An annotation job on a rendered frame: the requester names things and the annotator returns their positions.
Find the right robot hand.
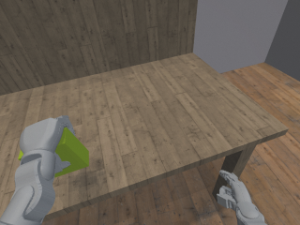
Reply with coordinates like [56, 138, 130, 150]
[217, 170, 252, 211]

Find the table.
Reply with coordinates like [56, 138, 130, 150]
[0, 0, 289, 222]

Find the robot left forearm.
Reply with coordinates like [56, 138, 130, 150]
[0, 149, 56, 225]

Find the robot right forearm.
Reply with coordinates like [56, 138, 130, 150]
[235, 201, 267, 225]

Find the left robot hand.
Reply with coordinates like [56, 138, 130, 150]
[19, 115, 76, 173]

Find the sponge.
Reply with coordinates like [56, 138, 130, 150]
[18, 127, 89, 177]

